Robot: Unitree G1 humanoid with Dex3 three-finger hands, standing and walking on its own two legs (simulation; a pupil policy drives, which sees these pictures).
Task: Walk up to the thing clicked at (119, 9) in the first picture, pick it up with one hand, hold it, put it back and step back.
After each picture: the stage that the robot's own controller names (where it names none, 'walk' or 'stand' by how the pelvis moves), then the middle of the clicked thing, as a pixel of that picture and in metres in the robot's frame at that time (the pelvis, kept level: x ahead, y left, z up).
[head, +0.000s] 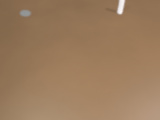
stand; (121, 5) +2.18 -0.53 -0.65
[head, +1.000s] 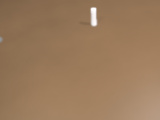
walk; (93, 17) +2.08 -0.02 -0.62
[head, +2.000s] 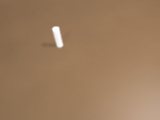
walk; (57, 37) +1.43 +0.38 -0.64
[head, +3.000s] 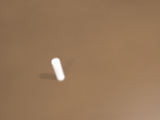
walk; (58, 69) +0.98 +0.36 -0.65
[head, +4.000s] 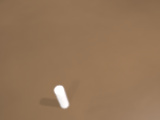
walk; (62, 97) +0.67 +0.27 -0.64
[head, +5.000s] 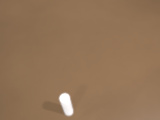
stand; (66, 105) +0.55 +0.21 -0.64
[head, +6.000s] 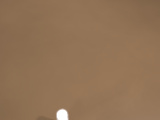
stand; out of the picture +0.48 +0.16 -0.65
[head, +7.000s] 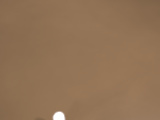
stand; out of the picture +0.46 +0.18 -0.65
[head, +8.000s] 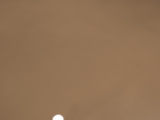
stand; out of the picture +0.46 +0.20 -0.65
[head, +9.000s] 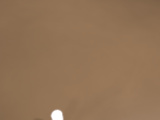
stand; out of the picture +0.49 +0.20 -0.66
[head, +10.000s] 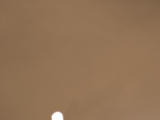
stand; out of the picture +0.47 +0.20 -0.66
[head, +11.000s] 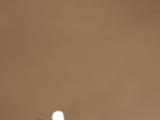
stand; out of the picture +0.47 +0.19 -0.66
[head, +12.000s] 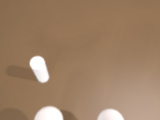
go down; (40, 70) +0.51 +0.22 -0.43
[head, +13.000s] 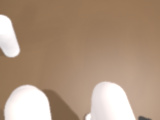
go down; (6, 39) +0.52 +0.28 -0.25
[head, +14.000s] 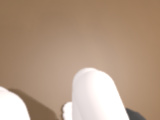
close in; out of the picture +0.49 +0.33 -0.17
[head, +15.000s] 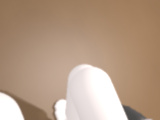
close; out of the picture +0.48 +0.34 -0.16
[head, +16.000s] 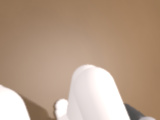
lift; out of the picture +0.44 +0.30 -0.16
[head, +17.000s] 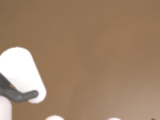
lift; (28, 81) +0.34 +0.18 +0.03
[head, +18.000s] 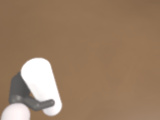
hold; (45, 91) +0.31 +0.14 +0.05
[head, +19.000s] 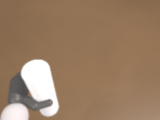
hold; (43, 92) +0.32 +0.15 +0.02
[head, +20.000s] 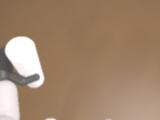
crouch; (29, 67) +0.40 +0.18 -0.02
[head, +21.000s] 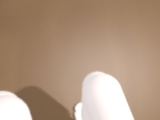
lower; out of the picture +0.51 +0.29 -0.08
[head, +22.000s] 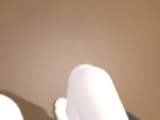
lower; out of the picture +0.45 +0.33 -0.17
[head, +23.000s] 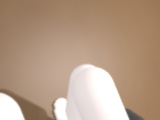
lower; out of the picture +0.45 +0.34 -0.17
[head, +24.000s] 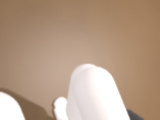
lower; out of the picture +0.45 +0.34 -0.16
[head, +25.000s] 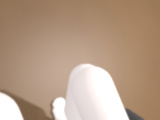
lower; out of the picture +0.45 +0.34 -0.17
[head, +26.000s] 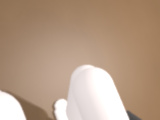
open; out of the picture +0.46 +0.33 -0.17
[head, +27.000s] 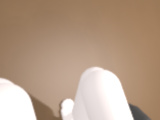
stand; out of the picture +0.46 +0.32 -0.18
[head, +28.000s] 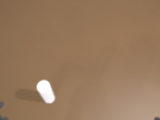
stand; (46, 92) +0.46 +0.21 -0.49
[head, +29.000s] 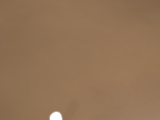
stand; out of the picture +0.45 +0.19 -0.60
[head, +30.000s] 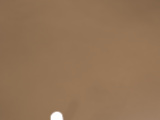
stand; out of the picture +0.45 +0.19 -0.60
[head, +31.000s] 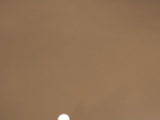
stand; out of the picture +0.46 +0.17 -0.65
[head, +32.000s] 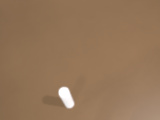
walk; (67, 98) +0.51 +0.22 -0.63
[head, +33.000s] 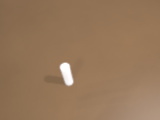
walk; (67, 74) +0.74 +0.20 -0.64
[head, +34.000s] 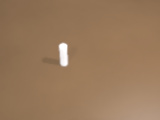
stand; (63, 55) +1.08 +0.17 -0.64
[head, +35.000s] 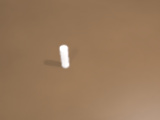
stand; (64, 57) +1.07 +0.21 -0.64
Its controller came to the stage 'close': yes
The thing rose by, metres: 0.67
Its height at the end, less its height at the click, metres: +0.00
